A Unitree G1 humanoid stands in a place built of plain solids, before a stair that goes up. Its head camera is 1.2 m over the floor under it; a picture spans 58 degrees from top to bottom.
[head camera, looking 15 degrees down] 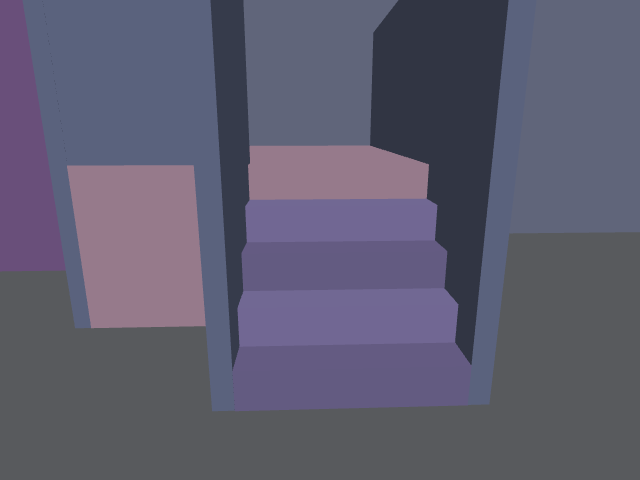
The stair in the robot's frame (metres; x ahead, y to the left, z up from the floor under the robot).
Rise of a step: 0.20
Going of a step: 0.21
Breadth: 1.02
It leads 2 degrees to the left of straight ahead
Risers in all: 5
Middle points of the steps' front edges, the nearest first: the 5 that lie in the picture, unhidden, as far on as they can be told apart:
1.64 -0.14 0.20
1.84 -0.13 0.39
2.05 -0.13 0.59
2.26 -0.12 0.78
2.46 -0.11 0.98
